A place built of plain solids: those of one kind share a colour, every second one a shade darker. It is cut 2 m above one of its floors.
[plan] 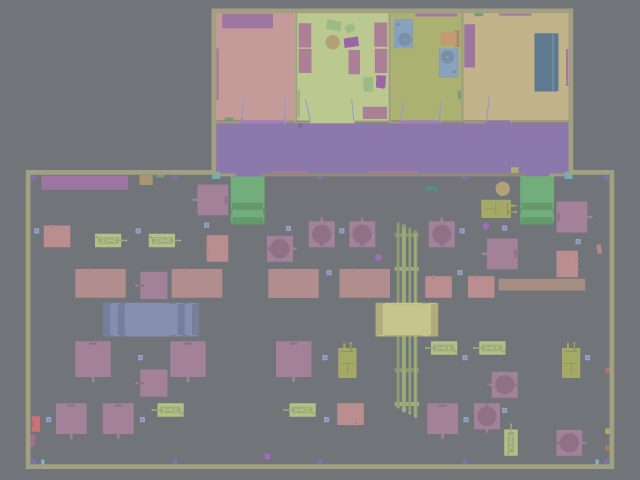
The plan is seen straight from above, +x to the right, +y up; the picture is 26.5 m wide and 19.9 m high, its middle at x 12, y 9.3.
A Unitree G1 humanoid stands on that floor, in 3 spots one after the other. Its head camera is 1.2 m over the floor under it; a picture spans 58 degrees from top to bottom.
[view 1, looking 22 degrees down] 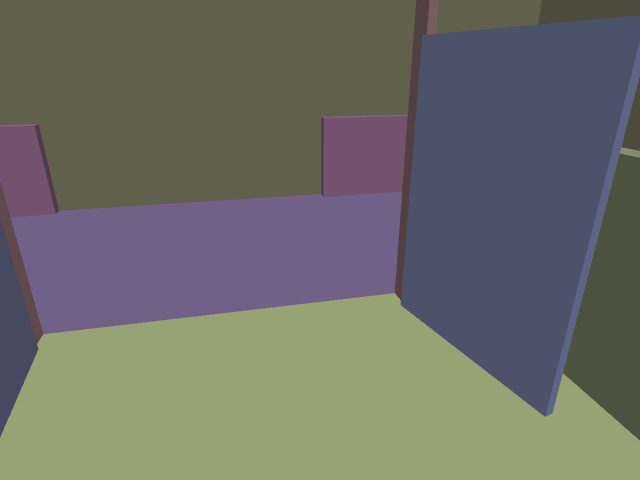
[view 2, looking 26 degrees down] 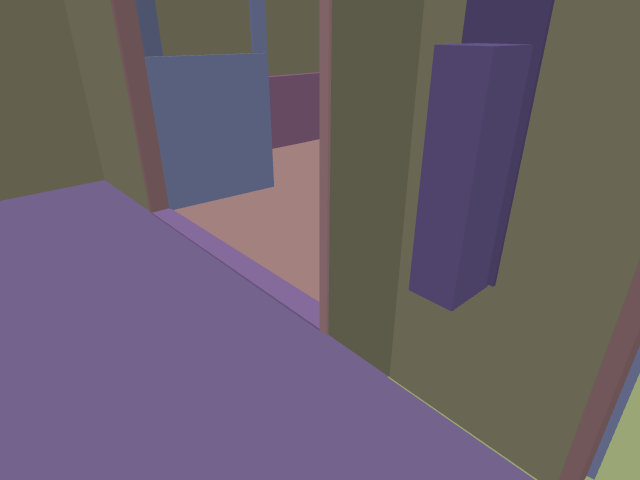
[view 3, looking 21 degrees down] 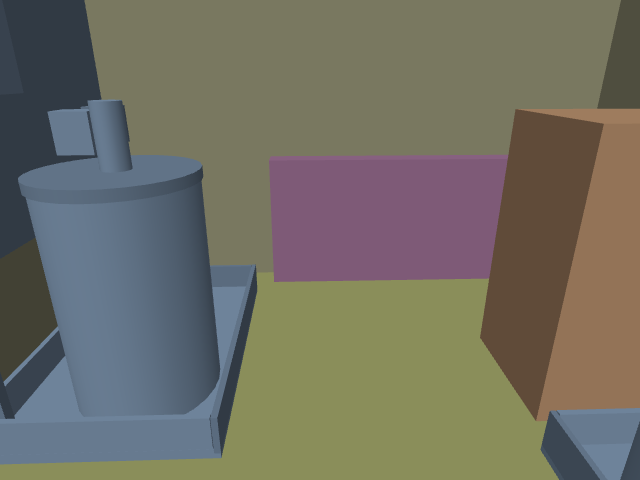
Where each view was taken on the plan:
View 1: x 12.50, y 16.15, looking -103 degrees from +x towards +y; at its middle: raised_floor_corridor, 3.20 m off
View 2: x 11.70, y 13.10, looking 138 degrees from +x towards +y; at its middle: door_frame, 1.72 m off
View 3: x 16.15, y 16.15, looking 88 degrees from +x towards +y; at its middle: radiator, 2.58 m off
